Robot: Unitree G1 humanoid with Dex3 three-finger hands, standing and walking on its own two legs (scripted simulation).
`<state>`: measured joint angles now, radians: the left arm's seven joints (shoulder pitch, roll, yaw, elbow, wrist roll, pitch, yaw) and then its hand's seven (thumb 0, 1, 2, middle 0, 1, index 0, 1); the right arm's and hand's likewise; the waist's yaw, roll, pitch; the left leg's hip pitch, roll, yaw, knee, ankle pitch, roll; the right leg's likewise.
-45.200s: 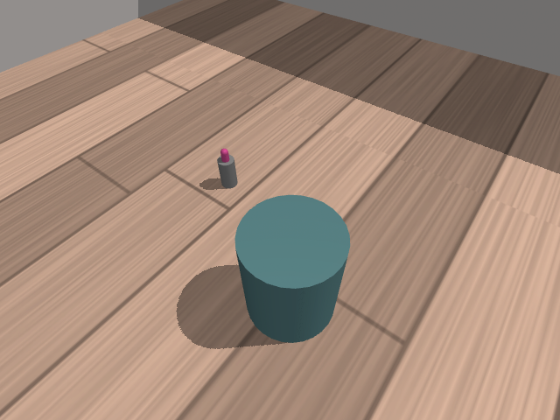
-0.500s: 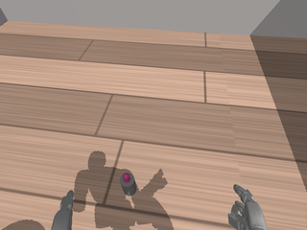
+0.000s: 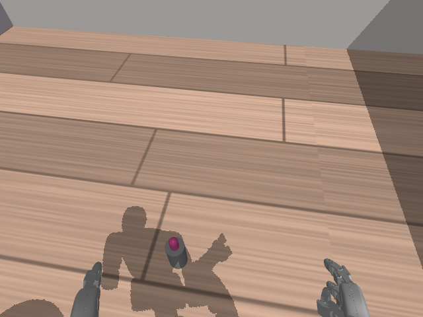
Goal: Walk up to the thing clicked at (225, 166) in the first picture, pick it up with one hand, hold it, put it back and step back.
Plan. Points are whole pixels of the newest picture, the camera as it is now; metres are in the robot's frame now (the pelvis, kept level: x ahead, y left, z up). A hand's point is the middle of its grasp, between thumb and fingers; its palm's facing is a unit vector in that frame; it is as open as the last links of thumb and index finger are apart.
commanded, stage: home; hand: left
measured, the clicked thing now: (175, 250) +0.49 +0.16 -0.61
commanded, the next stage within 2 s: stand in 1.00 s
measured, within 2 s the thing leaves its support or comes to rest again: neither
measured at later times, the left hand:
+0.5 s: hand (120, 314) +0.16 +0.18 -0.06, palm faces +0.11 -0.95 -0.28, open 17.3 cm
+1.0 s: hand (119, 312) +0.16 +0.19 -0.06, palm faces +0.11 -0.95 -0.28, open 17.3 cm
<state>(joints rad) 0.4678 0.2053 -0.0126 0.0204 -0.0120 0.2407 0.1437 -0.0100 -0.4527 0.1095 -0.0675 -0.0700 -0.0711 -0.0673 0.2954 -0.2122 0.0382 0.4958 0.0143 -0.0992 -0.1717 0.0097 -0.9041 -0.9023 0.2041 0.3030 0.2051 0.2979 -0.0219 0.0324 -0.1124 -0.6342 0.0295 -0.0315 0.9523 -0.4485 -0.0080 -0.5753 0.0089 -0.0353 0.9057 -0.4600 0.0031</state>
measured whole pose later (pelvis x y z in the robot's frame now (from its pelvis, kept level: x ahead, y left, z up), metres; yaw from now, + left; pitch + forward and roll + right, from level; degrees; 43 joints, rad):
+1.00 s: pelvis +0.00 +0.00 +0.00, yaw +0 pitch +7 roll -2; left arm 0.46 0.21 -0.01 0.02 -0.01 0.23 0.13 -0.01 -0.52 0.07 -0.06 -0.06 -0.06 -0.06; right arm 0.29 -0.21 0.04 0.51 0.01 -0.13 -0.18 0.01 -0.90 -0.90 0.20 0.30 0.21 0.30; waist -0.01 0.03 -0.10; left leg -0.64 0.03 -0.03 0.95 -0.44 0.00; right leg -0.58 0.01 -0.03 0.90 -0.45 0.01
